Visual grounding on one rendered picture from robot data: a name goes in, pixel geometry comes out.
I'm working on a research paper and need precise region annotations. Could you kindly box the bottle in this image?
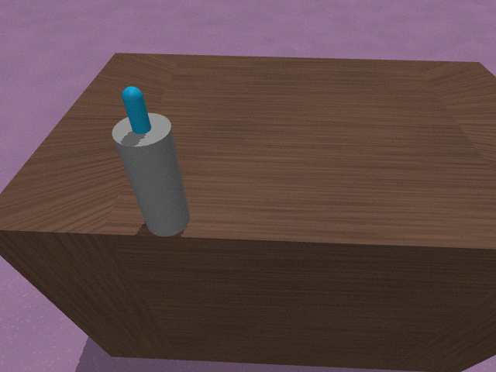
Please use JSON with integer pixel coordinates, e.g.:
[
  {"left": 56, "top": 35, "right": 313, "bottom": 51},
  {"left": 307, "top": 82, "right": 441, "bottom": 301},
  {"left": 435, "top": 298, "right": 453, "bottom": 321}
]
[{"left": 112, "top": 86, "right": 190, "bottom": 236}]

